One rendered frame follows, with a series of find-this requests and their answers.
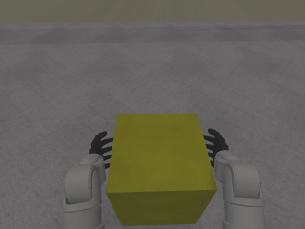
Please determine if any robot right forearm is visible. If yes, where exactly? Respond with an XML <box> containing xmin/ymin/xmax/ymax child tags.
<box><xmin>214</xmin><ymin>150</ymin><xmax>269</xmax><ymax>229</ymax></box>

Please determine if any robot left forearm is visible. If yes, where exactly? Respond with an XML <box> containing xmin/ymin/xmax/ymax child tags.
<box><xmin>62</xmin><ymin>153</ymin><xmax>106</xmax><ymax>229</ymax></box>

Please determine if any left robot hand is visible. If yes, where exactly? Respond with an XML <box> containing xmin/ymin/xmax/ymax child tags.
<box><xmin>89</xmin><ymin>131</ymin><xmax>113</xmax><ymax>169</ymax></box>

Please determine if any right robot hand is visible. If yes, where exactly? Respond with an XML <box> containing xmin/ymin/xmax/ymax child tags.
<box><xmin>203</xmin><ymin>128</ymin><xmax>229</xmax><ymax>167</ymax></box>

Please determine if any carton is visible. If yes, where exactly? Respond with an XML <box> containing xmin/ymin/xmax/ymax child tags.
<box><xmin>105</xmin><ymin>113</ymin><xmax>218</xmax><ymax>226</ymax></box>

